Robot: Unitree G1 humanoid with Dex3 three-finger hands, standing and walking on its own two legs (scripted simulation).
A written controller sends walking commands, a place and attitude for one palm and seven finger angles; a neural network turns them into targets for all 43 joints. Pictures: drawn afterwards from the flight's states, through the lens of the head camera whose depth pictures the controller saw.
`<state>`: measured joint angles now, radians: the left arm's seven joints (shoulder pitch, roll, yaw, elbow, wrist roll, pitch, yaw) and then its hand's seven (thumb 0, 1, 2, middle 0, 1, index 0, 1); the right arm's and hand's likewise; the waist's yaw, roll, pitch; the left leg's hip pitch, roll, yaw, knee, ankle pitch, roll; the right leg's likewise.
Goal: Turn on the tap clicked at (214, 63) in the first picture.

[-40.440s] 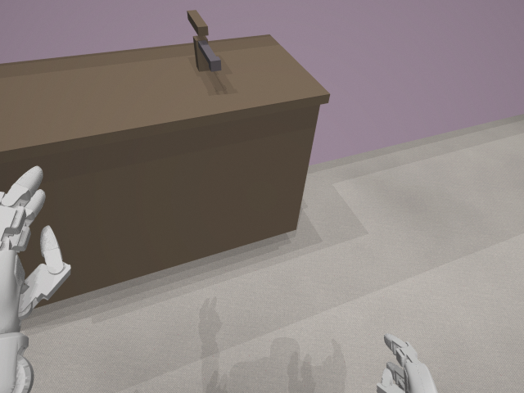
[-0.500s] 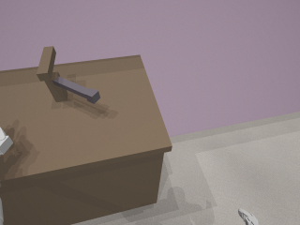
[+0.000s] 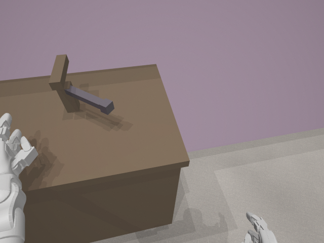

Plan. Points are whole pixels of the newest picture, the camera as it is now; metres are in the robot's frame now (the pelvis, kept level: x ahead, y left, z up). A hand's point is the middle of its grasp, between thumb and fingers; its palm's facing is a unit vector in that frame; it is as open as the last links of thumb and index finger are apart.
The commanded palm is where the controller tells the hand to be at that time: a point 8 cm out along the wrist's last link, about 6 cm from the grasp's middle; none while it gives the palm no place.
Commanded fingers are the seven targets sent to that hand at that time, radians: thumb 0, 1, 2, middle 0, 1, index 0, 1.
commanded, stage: push the lever round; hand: left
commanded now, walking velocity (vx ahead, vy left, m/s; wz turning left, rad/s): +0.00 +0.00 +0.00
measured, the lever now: (106, 106) +0.42 +0.19 +0.11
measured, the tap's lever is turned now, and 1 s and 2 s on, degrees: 49 49 49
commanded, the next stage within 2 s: none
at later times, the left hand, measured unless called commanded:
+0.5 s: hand (55, 143) +0.30 +0.28 +0.11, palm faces +0.55 -0.83 -0.09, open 7.8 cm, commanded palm +0.25 +0.31 +0.10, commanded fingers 0.00 0.90 0.90 -0.15 -0.15 -0.15 -0.15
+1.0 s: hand (74, 137) +0.32 +0.24 +0.10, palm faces +0.63 -0.77 -0.07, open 7.8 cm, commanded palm +0.27 +0.27 +0.10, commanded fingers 0.00 0.90 0.90 -0.15 -0.15 -0.15 -0.15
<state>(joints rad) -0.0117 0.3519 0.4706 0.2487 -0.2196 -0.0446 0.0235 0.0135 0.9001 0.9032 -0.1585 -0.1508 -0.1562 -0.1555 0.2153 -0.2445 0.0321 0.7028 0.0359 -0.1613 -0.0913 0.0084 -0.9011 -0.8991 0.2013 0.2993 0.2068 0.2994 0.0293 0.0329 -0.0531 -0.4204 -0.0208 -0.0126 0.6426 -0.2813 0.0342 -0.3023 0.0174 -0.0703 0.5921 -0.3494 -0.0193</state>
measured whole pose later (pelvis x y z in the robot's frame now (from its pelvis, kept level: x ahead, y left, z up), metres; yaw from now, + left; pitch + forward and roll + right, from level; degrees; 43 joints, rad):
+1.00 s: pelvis +0.01 -0.03 +0.00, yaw +0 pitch +3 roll +0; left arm -0.08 0.20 0.34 0.22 -0.13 -0.03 0.33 0.01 0.90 0.90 -0.16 -0.15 -0.15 -0.16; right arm 0.19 -0.26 0.01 0.71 0.02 -0.09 -0.07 0.01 -0.90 -0.90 0.20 0.30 0.20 0.30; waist 0.02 0.05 -0.07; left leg -0.40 0.00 -0.02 0.63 -0.29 0.00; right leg -0.30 0.04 -0.07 0.61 -0.37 -0.06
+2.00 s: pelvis -0.01 -0.02 +0.00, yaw +0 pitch +3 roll -1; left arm -0.38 0.03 0.23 0.41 0.01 0.07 0.76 0.01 0.90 0.90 -0.16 -0.15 -0.15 -0.16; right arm 0.15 -0.21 -0.01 0.78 -0.03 0.01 -0.02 0.01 -0.90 -0.90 0.20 0.30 0.20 0.30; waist 0.00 0.04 -0.07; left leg -0.42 0.00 -0.03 0.64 -0.27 0.01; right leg -0.31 0.04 -0.08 0.60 -0.34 -0.04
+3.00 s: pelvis +0.00 -0.04 -0.01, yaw +1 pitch +8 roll -1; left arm -0.71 0.05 0.37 0.77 0.09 0.03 0.91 0.02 0.92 0.91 -0.16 -0.15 -0.13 -0.15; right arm 0.20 -0.21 -0.03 0.81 -0.08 0.03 0.02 0.01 -0.91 -0.90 0.20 0.30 0.20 0.30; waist -0.05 0.04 -0.11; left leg -0.56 0.01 -0.04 0.71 -0.29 -0.01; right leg -0.45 0.05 -0.10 0.68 -0.38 -0.07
